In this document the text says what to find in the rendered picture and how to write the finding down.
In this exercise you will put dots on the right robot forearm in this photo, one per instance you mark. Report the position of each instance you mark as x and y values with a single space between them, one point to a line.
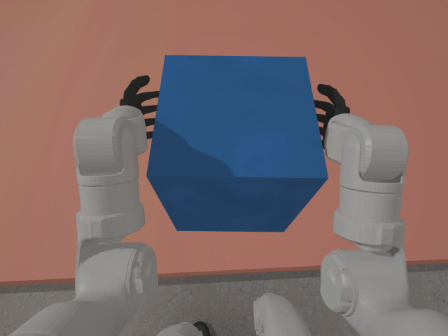
372 161

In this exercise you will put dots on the robot left foot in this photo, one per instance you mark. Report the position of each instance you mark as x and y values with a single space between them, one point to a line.
201 326

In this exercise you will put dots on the robot left upper arm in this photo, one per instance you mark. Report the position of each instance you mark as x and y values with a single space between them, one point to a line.
113 281

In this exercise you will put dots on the left robot forearm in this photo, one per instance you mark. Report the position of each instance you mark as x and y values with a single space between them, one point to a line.
107 170

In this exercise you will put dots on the robot right upper arm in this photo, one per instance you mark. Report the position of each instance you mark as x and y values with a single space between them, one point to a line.
369 289

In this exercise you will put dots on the right robot hand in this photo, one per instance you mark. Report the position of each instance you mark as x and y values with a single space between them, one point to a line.
331 110

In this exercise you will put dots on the carton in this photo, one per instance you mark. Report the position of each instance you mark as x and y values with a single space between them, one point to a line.
236 143

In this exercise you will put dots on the left robot hand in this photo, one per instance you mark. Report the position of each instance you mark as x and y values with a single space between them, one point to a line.
130 98

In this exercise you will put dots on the right robot thigh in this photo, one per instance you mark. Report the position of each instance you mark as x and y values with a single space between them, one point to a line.
274 315

